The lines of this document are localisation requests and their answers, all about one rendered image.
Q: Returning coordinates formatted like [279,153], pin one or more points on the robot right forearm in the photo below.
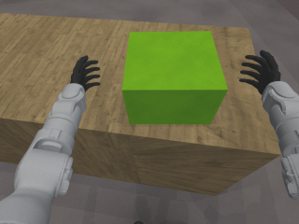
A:
[282,105]

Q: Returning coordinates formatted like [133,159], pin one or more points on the left robot hand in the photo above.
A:
[80,72]

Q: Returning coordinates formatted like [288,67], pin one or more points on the pedestal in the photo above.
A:
[37,56]

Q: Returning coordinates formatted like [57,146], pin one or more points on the carton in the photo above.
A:
[172,78]

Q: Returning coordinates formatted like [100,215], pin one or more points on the right robot hand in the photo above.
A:
[268,70]

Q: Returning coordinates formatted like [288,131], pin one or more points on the left robot upper arm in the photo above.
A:
[44,175]

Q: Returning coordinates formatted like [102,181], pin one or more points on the robot left forearm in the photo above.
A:
[61,125]

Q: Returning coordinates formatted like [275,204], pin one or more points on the right robot upper arm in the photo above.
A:
[290,174]

